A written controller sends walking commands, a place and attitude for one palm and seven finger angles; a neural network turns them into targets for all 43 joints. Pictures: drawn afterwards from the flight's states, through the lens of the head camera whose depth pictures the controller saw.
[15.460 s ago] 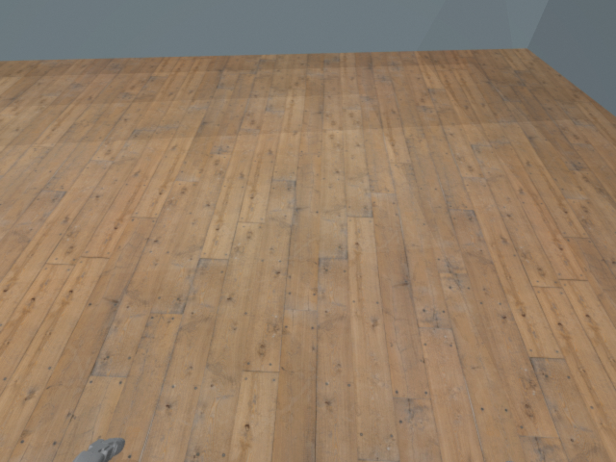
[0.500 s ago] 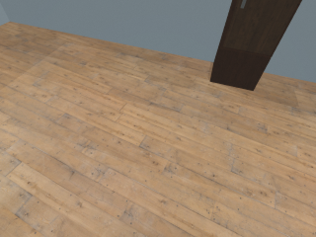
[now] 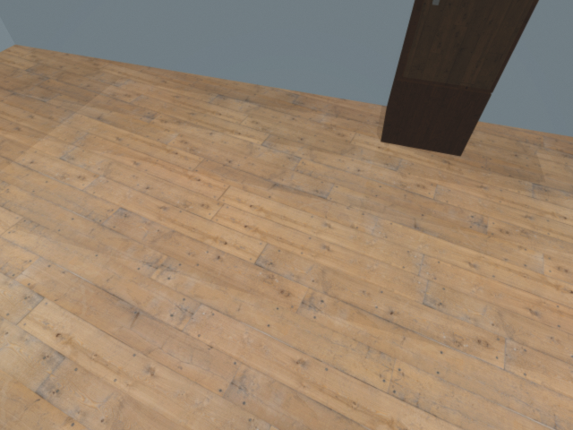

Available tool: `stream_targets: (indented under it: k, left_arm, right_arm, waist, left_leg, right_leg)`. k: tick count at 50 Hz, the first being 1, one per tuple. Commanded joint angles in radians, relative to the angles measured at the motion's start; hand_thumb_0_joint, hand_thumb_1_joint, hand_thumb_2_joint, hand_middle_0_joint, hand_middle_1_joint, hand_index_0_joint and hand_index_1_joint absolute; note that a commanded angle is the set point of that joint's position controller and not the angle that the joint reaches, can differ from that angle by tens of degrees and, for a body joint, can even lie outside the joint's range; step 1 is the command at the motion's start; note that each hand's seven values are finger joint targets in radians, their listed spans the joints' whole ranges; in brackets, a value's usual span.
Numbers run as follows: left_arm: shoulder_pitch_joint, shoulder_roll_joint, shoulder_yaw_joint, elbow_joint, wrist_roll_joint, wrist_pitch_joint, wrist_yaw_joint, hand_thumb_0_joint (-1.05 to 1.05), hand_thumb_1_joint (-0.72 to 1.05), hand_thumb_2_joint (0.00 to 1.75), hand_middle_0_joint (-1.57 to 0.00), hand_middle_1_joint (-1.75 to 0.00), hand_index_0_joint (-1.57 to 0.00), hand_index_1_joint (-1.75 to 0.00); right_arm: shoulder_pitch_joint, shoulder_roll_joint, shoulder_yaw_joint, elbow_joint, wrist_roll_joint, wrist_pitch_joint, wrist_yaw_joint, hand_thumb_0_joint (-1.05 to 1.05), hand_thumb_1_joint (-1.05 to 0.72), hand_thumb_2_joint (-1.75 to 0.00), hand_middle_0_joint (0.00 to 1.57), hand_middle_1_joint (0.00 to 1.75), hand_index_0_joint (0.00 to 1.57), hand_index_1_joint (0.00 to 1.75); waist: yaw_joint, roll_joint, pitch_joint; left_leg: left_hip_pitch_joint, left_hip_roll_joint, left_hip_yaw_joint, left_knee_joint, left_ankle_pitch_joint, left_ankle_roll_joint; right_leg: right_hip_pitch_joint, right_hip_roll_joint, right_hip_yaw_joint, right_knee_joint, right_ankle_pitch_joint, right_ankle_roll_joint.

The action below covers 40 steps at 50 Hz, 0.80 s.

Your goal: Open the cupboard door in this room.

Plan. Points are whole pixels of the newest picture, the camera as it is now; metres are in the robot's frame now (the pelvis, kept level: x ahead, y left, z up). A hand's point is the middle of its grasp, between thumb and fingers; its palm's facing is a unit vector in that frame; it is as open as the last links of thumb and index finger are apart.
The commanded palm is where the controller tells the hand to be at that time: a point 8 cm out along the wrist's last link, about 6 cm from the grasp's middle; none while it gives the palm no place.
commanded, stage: turn or walk to find it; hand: left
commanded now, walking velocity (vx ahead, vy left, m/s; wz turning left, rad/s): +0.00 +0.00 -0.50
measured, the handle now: out of the picture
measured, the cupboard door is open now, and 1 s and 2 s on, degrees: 0 0 0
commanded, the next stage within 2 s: stand and wait in 0.36 s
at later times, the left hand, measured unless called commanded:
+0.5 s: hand out of the picture +0.07 +0.17 -0.18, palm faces -0.11 -0.95 -0.30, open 7.3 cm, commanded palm none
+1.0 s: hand out of the picture +0.09 +0.19 -0.19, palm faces -0.14 -0.97 -0.18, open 7.3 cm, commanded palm none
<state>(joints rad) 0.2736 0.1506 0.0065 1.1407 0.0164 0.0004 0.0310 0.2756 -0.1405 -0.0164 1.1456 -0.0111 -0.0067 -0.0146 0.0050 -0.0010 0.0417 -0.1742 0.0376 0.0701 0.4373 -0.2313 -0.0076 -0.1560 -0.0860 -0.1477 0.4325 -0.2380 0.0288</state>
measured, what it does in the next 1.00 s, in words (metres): steps on the spot: left foot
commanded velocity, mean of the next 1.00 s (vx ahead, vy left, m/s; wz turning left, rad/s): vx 0.00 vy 0.00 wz -0.14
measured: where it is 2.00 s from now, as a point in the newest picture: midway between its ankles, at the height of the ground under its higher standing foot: outside the picture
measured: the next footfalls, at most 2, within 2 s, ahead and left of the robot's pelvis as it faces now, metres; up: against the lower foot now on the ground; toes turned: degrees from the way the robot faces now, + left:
left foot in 0.82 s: +0.05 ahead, +0.11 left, +0.00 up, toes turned -7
left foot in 1.64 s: +0.05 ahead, +0.14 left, +0.00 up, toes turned +3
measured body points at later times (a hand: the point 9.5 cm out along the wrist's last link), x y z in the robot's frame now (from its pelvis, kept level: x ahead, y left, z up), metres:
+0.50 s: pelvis +0.00 -0.03 -0.02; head +0.04 -0.06 +0.42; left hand +0.08 +0.22 -0.16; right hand +0.01 -0.28 -0.19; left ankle +0.00 +0.12 -0.72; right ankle -0.01 -0.12 -0.74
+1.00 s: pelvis +0.04 +0.01 +0.00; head +0.05 +0.03 +0.45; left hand +0.10 +0.24 -0.17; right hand +0.05 -0.24 -0.14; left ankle +0.01 +0.11 -0.74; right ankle -0.01 -0.12 -0.74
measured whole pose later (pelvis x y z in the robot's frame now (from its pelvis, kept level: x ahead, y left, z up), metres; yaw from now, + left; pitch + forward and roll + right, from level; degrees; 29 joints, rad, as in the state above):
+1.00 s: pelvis +0.04 +0.01 +0.00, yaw -10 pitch -1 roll -1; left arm 0.23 0.21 0.02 1.12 0.02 0.01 0.02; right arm 0.19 -0.17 -0.01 1.11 -0.01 -0.02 -0.03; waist 0.02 -0.04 0.03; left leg -0.13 0.02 0.06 0.47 -0.33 0.02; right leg -0.15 -0.02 -0.05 0.44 -0.28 0.02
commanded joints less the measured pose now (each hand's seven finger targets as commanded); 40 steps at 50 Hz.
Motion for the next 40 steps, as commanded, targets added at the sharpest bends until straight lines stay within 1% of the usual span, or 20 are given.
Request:
stream_targets:
  k: [1, 7, 12, 15, 17, 19, 20, 21, 22, 23, 24, 25, 27, 30, 33, 36, 37, 38, 39, 40]
  left_arm:
    - [0.061, 0.100, 0.015, -0.022, -0.004, -0.009, 0.004, 0.00, 0.90, 0.90, -0.20, -0.30, -0.20, -0.30]
    - [0.023, 0.132, 0.050, -0.060, 0.002, 0.016, -0.008, 0.00, 0.90, 0.90, -0.20, -0.30, -0.20, -0.30]
    - [-0.005, 0.140, 0.073, -0.113, 0.007, 0.026, -0.018, 0.00, 0.90, 0.90, -0.20, -0.30, -0.20, -0.30]
    - [-0.013, 0.125, 0.078, -0.146, 0.010, 0.028, -0.026, 0.00, 0.90, 0.90, -0.20, -0.30, -0.20, -0.30]
    - [-0.013, 0.108, 0.079, -0.161, 0.010, 0.034, -0.033, 0.00, 0.90, 0.90, -0.20, -0.30, -0.20, -0.30]
    - [-0.004, 0.101, 0.080, -0.174, 0.013, 0.034, -0.036, 0.00, 0.90, 0.90, -0.20, -0.30, -0.20, -0.30]
    - [0.022, 0.104, 0.081, -0.170, 0.013, 0.028, -0.035, 0.00, 0.90, 0.90, -0.20, -0.30, -0.20, -0.30]
    - [0.074, 0.127, 0.084, -0.153, 0.016, 0.017, -0.033, 0.00, 0.90, 0.90, -0.20, -0.30, -0.20, -0.30]
    - [0.113, 0.216, 0.096, -0.142, 0.027, 0.002, -0.023, 0.00, 0.90, 0.90, -0.20, -0.30, -0.20, -0.30]
    - [0.140, 0.254, 0.090, -0.134, 0.013, 0.002, -0.013, 0.00, 0.90, 0.90, -0.20, -0.30, -0.20, -0.30]
    - [0.103, 0.229, 0.080, -0.137, 0.008, -0.001, -0.007, 0.00, 0.90, 0.90, -0.20, -0.30, -0.20, -0.30]
    - [0.043, 0.210, 0.077, -0.156, 0.010, -0.001, -0.005, 0.00, 0.90, 0.90, -0.20, -0.30, -0.20, -0.30]
    - [-0.021, 0.184, 0.068, -0.171, 0.007, -0.002, -0.004, 0.00, 0.90, 0.90, -0.20, -0.30, -0.20, -0.30]
    - [-0.010, 0.184, 0.058, -0.171, 0.007, -0.016, -0.004, 0.00, 0.90, 0.90, -0.20, -0.30, -0.20, -0.30]
    - [0.014, 0.197, 0.057, -0.156, 0.010, -0.019, -0.002, 0.00, 0.90, 0.90, -0.20, -0.30, -0.20, -0.30]
    - [0.043, 0.206, 0.056, -0.132, 0.012, -0.022, 0.000, 0.00, 0.90, 0.90, -0.20, -0.30, -0.20, -0.30]
    - [0.029, 0.212, 0.057, -0.125, 0.010, -0.023, 0.001, 0.00, 0.90, 0.90, -0.20, -0.30, -0.20, -0.30]
    - [0.018, 0.212, 0.055, -0.120, 0.005, -0.023, 0.002, 0.00, 0.90, 0.90, -0.20, -0.30, -0.20, -0.30]
    - [-0.010, 0.214, 0.053, -0.118, -0.001, -0.023, 0.002, 0.00, 0.90, 0.90, -0.20, -0.30, -0.20, -0.30]
    - [-0.022, 0.201, 0.051, -0.119, -0.007, -0.022, 0.001, 0.00, 0.90, 0.90, -0.20, -0.30, -0.20, -0.30]
  right_arm:
    - [0.051, -0.091, -0.016, -0.023, 0.004, -0.011, -0.017, 0.00, -0.90, -0.90, 0.20, 0.30, 0.20, 0.30]
    - [0.021, -0.120, -0.044, -0.064, 0.000, 0.009, -0.027, 0.00, -0.90, -0.90, 0.20, 0.30, 0.20, 0.30]
    - [-0.010, -0.154, -0.065, -0.115, -0.004, 0.010, -0.029, 0.00, -0.90, -0.90, 0.20, 0.30, 0.20, 0.30]
    - [-0.029, -0.193, -0.080, -0.138, -0.006, 0.004, -0.031, 0.00, -0.90, -0.90, 0.20, 0.30, 0.20, 0.30]
    - [-0.048, -0.217, -0.089, -0.155, -0.006, -0.001, -0.030, 0.00, -0.90, -0.90, 0.20, 0.30, 0.20, 0.30]
    - [-0.069, -0.218, -0.091, -0.162, -0.012, 0.000, -0.025, 0.00, -0.90, -0.90, 0.20, 0.30, 0.20, 0.30]
    - [-0.088, -0.216, -0.090, -0.169, -0.013, 0.002, -0.024, 0.00, -0.90, -0.90, 0.20, 0.30, 0.20, 0.30]
    - [-0.109, -0.205, -0.086, -0.175, -0.012, 0.006, -0.023, 0.00, -0.90, -0.90, 0.20, 0.30, 0.20, 0.30]
    - [-0.103, -0.135, -0.075, -0.198, -0.003, 0.013, -0.021, 0.00, -0.90, -0.90, 0.20, 0.30, 0.20, 0.30]
    - [-0.167, -0.104, -0.058, -0.227, 0.002, 0.025, -0.017, 0.00, -0.90, -0.90, 0.20, 0.30, 0.20, 0.30]
    - [-0.145, -0.123, -0.058, -0.209, 0.002, 0.039, -0.018, 0.00, -0.90, -0.90, 0.20, 0.30, 0.20, 0.30]
    - [-0.126, -0.124, -0.060, -0.195, 0.000, 0.040, -0.013, 0.00, -0.90, -0.90, 0.20, 0.30, 0.20, 0.30]
    - [-0.089, -0.128, -0.057, -0.159, -0.005, 0.034, -0.007, 0.00, -0.90, -0.90, 0.20, 0.30, 0.20, 0.30]
    - [-0.074, -0.129, -0.050, -0.142, -0.002, 0.033, -0.004, 0.00, -0.90, -0.90, 0.20, 0.30, 0.20, 0.30]
    - [-0.101, -0.123, -0.039, -0.146, 0.002, 0.027, -0.006, 0.00, -0.90, -0.90, 0.20, 0.30, 0.20, 0.30]
    - [-0.132, -0.121, -0.029, -0.150, 0.007, 0.013, -0.010, 0.00, -0.90, -0.90, 0.20, 0.30, 0.20, 0.30]
    - [-0.116, -0.124, -0.029, -0.141, 0.008, 0.009, -0.012, 0.00, -0.90, -0.90, 0.20, 0.30, 0.20, 0.30]
    - [-0.099, -0.126, -0.027, -0.130, 0.007, 0.005, -0.014, 0.00, -0.90, -0.90, 0.20, 0.30, 0.20, 0.30]
    - [-0.065, -0.133, -0.026, -0.112, 0.008, -0.002, -0.015, 0.00, -0.90, -0.90, 0.20, 0.30, 0.20, 0.30]
    - [-0.041, -0.158, -0.028, -0.096, 0.006, -0.013, -0.015, 0.00, -0.90, -0.90, 0.20, 0.30, 0.20, 0.30]
  waist:
    - [0.001, 0.012, 0.054]
    - [-0.005, 0.010, 0.057]
    - [-0.007, 0.032, 0.010]
    - [-0.003, 0.136, -0.026]
    - [0.002, 0.197, -0.044]
    - [0.008, 0.204, -0.042]
    - [0.026, 0.179, -0.040]
    - [0.056, 0.081, -0.048]
    - [0.062, -0.237, -0.058]
    - [0.086, -0.300, -0.015]
    - [0.059, -0.261, -0.018]
    - [0.039, -0.231, 0.009]
    - [0.008, -0.144, -0.017]
    - [0.006, -0.127, -0.083]
    - [0.022, -0.134, -0.099]
    - [0.044, -0.154, -0.116]
    - [0.033, -0.145, -0.111]
    - [0.024, -0.139, -0.109]
    - [0.001, -0.131, -0.106]
    - [-0.008, -0.065, -0.108]
  left_leg:
    - [-0.035, 0.084, -0.063, -0.085, 0.083, 0.018]
    - [-0.053, 0.114, -0.024, -0.004, 0.007, 0.018]
    - [-0.058, 0.162, -0.045, 0.003, -0.047, 0.037]
    - [-0.039, 0.250, -0.106, -0.049, -0.017, 0.081]
    - [-0.027, 0.319, -0.127, -0.064, 0.081, 0.130]
    - [-0.040, 0.331, -0.096, -0.033, 0.179, 0.148]
    - [-0.082, 0.307, -0.058, 0.029, 0.203, 0.125]
    - [-0.155, 0.242, 0.001, 0.166, 0.161, 0.073]
    - [-0.319, 0.092, 0.103, 0.421, -0.096, -0.011]
    - [-0.367, 0.022, 0.010, 0.558, -0.372, -0.025]
    - [-0.323, 0.043, -0.078, 0.609, -0.339, -0.014]
    - [-0.334, 0.053, -0.089, 0.631, -0.293, -0.009]
    - [-0.335, 0.045, -0.088, 0.661, -0.202, -0.011]
    - [-0.289, 0.030, -0.076, 0.593, -0.162, -0.030]
    - [-0.257, 0.024, -0.058, 0.447, -0.181, -0.038]
    - [-0.205, 0.011, -0.040, 0.264, -0.197, -0.036]
    - [-0.172, 0.015, -0.038, 0.193, -0.163, -0.033]
    - [-0.116, 0.014, -0.033, 0.109, -0.100, -0.030]
    - [-0.032, 0.020, -0.033, 0.001, 0.011, -0.025]
    - [0.059, 0.053, -0.066, -0.060, 0.151, -0.013]
  right_leg:
    - [-0.039, -0.060, 0.095, -0.097, 0.067, -0.023]
    - [-0.132, -0.052, 0.149, -0.039, 0.054, -0.046]
    - [-0.181, -0.017, 0.163, 0.061, 0.064, -0.048]
    - [-0.211, 0.032, 0.111, 0.219, 0.070, -0.029]
    - [-0.234, 0.052, 0.077, 0.353, -0.124, -0.017]
    - [-0.220, 0.045, 0.072, 0.357, -0.196, -0.014]
    - [-0.152, 0.037, 0.076, 0.265, -0.138, -0.017]
    - [-0.045, 0.015, 0.113, 0.110, 0.061, -0.026]
    - [0.039, -0.177, 0.407, -0.046, 0.262, -0.084]
    - [-0.038, -0.298, 0.544, -0.127, 0.396, -0.161]
    - [-0.081, -0.276, 0.522, -0.161, 0.300, -0.169]
    - [-0.108, -0.251, 0.479, -0.169, 0.200, -0.178]
    - [-0.057, -0.193, 0.385, -0.112, 0.280, -0.170]
    - [0.017, -0.159, 0.303, -0.076, 0.428, -0.165]
    - [0.080, -0.155, 0.281, -0.057, 0.537, -0.175]
    - [0.129, -0.152, 0.294, -0.031, 0.637, -0.188]
    - [0.125, -0.150, 0.286, -0.024, 0.624, -0.185]
    - [0.098, -0.133, 0.273, -0.015, 0.594, -0.168]
    - [0.053, -0.114, 0.255, -0.002, 0.525, -0.138]
    - [-0.008, -0.081, 0.227, 0.020, 0.422, -0.101]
